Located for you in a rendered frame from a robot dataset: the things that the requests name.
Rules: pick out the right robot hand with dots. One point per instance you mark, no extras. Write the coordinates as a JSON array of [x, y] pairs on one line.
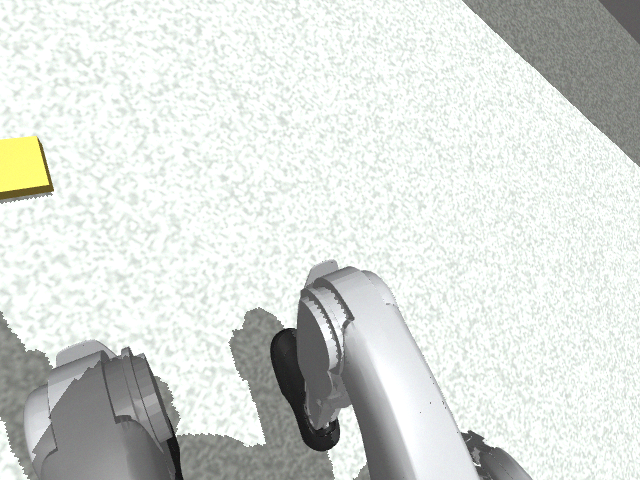
[[496, 464]]

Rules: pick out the right robot foot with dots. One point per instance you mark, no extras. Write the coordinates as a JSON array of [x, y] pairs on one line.
[[283, 353]]

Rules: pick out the left robot foot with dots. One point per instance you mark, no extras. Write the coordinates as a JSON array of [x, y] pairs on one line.
[[175, 454]]

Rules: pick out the small box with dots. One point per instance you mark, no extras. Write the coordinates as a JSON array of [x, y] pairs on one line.
[[23, 168]]

